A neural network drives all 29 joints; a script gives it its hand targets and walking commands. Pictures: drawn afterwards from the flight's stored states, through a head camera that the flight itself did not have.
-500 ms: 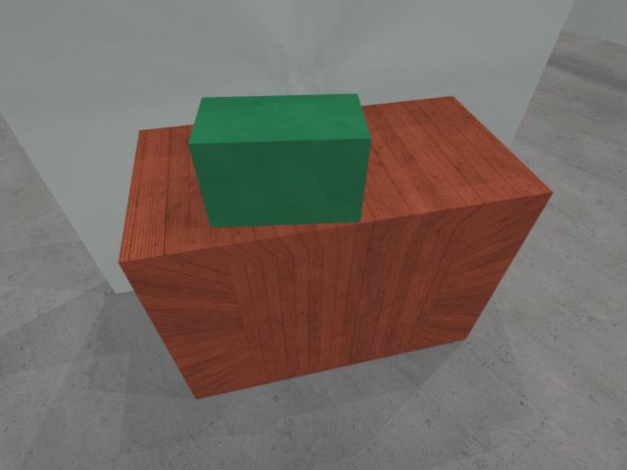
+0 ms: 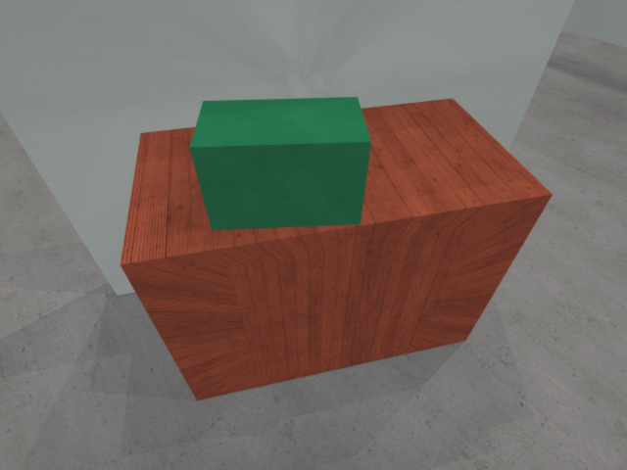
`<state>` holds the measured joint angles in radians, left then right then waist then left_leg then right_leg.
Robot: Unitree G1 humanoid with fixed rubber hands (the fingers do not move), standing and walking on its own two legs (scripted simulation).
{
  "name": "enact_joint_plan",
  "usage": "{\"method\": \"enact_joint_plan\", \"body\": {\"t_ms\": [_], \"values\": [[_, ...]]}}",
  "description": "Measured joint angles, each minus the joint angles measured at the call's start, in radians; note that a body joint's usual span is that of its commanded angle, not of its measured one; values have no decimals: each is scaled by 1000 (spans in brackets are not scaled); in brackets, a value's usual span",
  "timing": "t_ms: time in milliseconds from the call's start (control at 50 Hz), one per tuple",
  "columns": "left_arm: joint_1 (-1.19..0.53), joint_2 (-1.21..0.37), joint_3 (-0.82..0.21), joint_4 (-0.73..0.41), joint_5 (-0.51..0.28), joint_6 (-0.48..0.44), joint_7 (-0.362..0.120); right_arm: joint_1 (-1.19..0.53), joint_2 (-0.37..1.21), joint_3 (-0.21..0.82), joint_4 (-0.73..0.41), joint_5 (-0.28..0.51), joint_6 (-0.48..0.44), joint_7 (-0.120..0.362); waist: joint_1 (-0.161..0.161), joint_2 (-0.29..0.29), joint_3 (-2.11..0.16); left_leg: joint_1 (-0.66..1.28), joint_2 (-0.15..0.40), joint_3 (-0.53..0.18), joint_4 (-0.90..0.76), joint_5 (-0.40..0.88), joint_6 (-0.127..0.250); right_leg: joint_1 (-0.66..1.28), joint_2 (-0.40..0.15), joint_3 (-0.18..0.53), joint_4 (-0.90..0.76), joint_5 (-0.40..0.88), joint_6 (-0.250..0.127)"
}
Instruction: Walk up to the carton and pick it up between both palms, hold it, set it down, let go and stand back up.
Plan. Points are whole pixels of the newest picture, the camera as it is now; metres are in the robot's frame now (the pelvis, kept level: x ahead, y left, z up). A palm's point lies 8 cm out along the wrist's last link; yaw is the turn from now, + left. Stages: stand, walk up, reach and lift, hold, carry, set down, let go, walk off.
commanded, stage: stand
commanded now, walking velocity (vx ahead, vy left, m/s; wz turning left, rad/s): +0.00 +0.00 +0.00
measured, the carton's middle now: (283, 164) +0.71 +0.06 +0.01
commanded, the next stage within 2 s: walk up in 0.74 s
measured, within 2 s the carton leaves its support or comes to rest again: neither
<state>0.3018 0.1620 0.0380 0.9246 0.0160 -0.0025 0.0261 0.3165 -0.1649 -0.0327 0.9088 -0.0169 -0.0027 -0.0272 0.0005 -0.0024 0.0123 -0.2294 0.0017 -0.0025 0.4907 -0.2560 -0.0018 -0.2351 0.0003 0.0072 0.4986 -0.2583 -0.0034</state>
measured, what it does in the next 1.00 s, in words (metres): stands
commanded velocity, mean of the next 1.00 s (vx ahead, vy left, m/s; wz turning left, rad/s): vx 0.00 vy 0.00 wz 0.00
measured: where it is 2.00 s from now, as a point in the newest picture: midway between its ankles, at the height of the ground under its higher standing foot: outside the picture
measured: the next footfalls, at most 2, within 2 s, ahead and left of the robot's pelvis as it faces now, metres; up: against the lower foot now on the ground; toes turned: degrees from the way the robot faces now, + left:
left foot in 1.34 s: +0.16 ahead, +0.20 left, +0.00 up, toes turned +8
right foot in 1.82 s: +0.32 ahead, +0.04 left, +0.00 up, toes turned +2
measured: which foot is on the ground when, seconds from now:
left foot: down 0.00-1.00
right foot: down 0.00-1.00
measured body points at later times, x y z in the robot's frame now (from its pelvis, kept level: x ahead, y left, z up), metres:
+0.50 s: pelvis +0.00 +0.00 +0.00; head +0.01 +0.00 +0.45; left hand -0.01 +0.22 -0.15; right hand -0.02 -0.21 -0.16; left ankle +0.00 +0.12 -0.74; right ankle +0.00 -0.12 -0.74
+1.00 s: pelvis +0.00 -0.01 +0.00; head +0.01 -0.01 +0.45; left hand -0.03 +0.20 -0.16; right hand -0.03 -0.21 -0.16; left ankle +0.00 +0.12 -0.73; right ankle +0.00 -0.12 -0.74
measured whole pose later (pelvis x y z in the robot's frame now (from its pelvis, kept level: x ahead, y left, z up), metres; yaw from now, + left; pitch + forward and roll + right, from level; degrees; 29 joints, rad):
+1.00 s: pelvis +0.00 -0.01 +0.00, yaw +1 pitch -1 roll +0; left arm 0.33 0.10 0.02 1.15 0.03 -0.01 0.04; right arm 0.35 -0.11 -0.01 1.13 -0.03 -0.01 -0.04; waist 0.00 0.02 0.02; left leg -0.21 0.01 -0.02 0.48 -0.33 0.00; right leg -0.19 0.01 -0.01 0.46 -0.29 -0.02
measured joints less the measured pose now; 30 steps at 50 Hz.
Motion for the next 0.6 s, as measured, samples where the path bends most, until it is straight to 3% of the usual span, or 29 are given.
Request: {"method": "enact_joint_plan", "body": {"t_ms": [600], "values": [[10,-50,-16,186,-4,-2,8,23,47,19,184,2,-4,-12,0,14,16,37,4,-4,-50,27,-4,41,4,-4,-57,30,-2]]}}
